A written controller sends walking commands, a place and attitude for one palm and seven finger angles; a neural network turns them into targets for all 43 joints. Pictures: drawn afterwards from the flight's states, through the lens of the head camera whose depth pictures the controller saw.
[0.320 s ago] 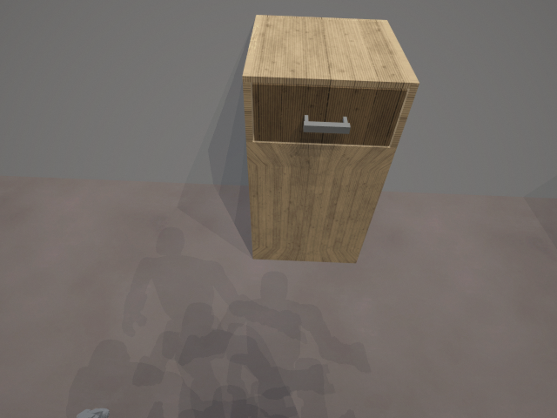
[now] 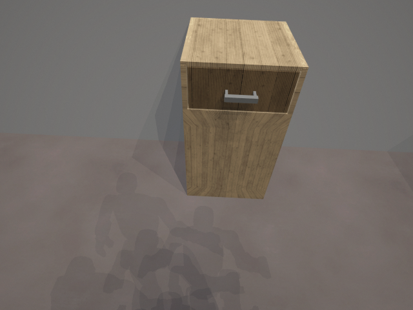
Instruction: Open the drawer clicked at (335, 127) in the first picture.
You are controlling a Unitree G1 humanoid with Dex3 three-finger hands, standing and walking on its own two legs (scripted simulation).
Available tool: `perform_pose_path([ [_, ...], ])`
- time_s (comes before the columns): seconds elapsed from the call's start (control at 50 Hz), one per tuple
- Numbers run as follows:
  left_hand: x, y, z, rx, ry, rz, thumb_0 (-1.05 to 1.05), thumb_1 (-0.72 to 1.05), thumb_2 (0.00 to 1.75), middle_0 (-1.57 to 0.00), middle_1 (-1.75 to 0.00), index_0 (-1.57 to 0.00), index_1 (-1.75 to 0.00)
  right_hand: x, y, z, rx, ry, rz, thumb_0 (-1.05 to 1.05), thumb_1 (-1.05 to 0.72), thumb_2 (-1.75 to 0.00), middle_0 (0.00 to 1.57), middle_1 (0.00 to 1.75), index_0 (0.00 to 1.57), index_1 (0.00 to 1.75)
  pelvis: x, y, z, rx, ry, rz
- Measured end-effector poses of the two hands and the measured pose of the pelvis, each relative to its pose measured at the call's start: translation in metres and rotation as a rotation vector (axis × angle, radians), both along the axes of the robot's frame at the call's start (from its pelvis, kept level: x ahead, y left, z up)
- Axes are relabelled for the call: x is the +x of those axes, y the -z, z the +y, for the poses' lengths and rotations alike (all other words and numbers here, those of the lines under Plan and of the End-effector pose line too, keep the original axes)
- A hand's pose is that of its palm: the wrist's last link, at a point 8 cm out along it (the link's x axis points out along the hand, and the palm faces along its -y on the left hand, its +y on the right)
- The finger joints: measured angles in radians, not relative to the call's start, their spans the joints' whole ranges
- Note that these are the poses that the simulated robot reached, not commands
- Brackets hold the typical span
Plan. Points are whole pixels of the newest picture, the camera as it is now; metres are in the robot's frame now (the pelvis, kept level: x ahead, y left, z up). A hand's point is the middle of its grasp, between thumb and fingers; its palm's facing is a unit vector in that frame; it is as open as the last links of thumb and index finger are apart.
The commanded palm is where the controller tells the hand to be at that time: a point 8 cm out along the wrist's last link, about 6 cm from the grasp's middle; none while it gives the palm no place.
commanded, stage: stand and wait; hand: left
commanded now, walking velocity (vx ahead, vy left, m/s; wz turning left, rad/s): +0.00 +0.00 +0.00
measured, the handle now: (240, 95) +0.85 -0.07 -0.05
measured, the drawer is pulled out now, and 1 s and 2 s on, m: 0.00 0.00 0.00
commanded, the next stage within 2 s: look at it before walking up in 0.50 s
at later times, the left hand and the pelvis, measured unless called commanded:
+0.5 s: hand out of the picture +0.06 +0.23 -0.15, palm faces -0.03 -0.95 -0.32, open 7.4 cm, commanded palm none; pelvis -0.01 -0.01 +0.00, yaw +0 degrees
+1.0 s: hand out of the picture +0.07 +0.22 -0.15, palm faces -0.03 -0.95 -0.32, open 7.4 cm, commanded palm none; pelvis +0.00 -0.02 +0.01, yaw -1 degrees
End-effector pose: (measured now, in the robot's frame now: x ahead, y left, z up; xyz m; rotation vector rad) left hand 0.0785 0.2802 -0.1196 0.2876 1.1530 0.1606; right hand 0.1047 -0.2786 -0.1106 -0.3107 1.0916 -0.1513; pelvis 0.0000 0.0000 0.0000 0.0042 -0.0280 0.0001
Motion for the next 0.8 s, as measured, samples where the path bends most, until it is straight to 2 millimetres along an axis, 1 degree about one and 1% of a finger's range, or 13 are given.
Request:
perform_pose_path([
  [0.2, -0.023, 0.002, -0.001, 0.009, -0.022, 0.069, 0.0, 0.9, 0.9, -0.2, -0.3, -0.21, -0.3, -0.034, 0.006, -0.013, -0.01, 0.038, 0.096, 0.01, -0.9, -0.9, 0.21, 0.3, 0.21, 0.3, -0.003, -0.002, -0.006, 0.0, 0.0, -0.002],
  [0.28, -0.028, 0.002, -0.002, 0.015, -0.027, 0.083, 0.0, 0.9, 0.9, -0.2, -0.3, -0.2, -0.3, -0.045, 0.008, -0.016, -0.01, 0.049, 0.125, 0.01, -0.91, -0.9, 0.21, 0.3, 0.21, 0.3, -0.004, -0.003, -0.008, 0.0, 0.001, -0.003],
  [0.36, -0.029, 0.001, -0.003, 0.019, -0.026, 0.087, 0.0, 0.9, 0.9, -0.2, -0.3, -0.2, -0.3, -0.052, 0.009, -0.019, -0.008, 0.058, 0.139, 0.01, -0.91, -0.9, 0.21, 0.3, 0.21, 0.3, -0.005, -0.003, -0.01, 0.0, 0.002, -0.004],
  [0.5, -0.025, -0.001, -0.006, 0.019, -0.018, 0.074, 0.0, 0.9, 0.9, -0.2, -0.3, -0.2, -0.3, -0.054, 0.01, -0.02, 0.001, 0.062, 0.137, 0.01, -0.91, -0.9, 0.21, 0.3, 0.21, 0.3, -0.007, -0.004, -0.012, 0.001, 0.006, -0.004],
  [0.66, -0.018, -0.003, -0.011, 0.016, -0.009, 0.052, 0.0, 0.9, 0.9, -0.2, -0.3, -0.2, -0.3, -0.05, 0.01, -0.021, 0.005, 0.06, 0.121, 0.01, -0.91, -0.9, 0.21, 0.3, 0.21, 0.3, -0.008, -0.004, -0.015, 0.002, 0.007, -0.003],
  [0.8, -0.015, -0.004, -0.013, 0.015, -0.008, 0.047, 0.0, 0.9, 0.9, -0.2, -0.3, -0.2, -0.3, -0.047, 0.008, -0.023, 0.002, 0.057, 0.116, 0.01, -0.91, -0.9, 0.21, 0.3, 0.21, 0.3, -0.007, -0.005, -0.017, 0.001, 0.008, -0.001],
])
